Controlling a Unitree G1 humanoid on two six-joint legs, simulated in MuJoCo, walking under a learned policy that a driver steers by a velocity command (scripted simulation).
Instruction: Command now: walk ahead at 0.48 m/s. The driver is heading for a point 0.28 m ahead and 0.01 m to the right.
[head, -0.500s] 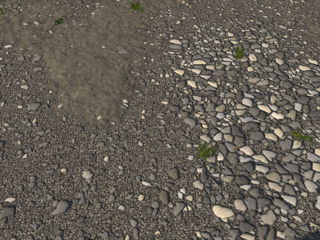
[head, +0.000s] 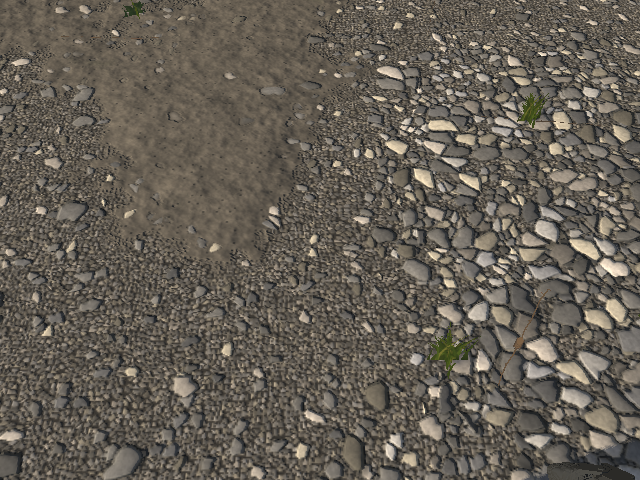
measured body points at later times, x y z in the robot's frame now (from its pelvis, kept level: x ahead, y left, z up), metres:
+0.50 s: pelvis +0.21 -0.02 +0.01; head +0.24 -0.03 +0.46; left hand +0.36 +0.23 -0.10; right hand +0.25 -0.28 -0.14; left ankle +0.12 +0.10 -0.69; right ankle +0.32 -0.12 -0.72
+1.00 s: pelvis +0.27 +0.00 +0.02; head +0.29 +0.01 +0.47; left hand +0.35 +0.26 -0.13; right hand +0.30 -0.25 -0.13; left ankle +0.23 +0.12 -0.72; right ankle +0.32 -0.12 -0.72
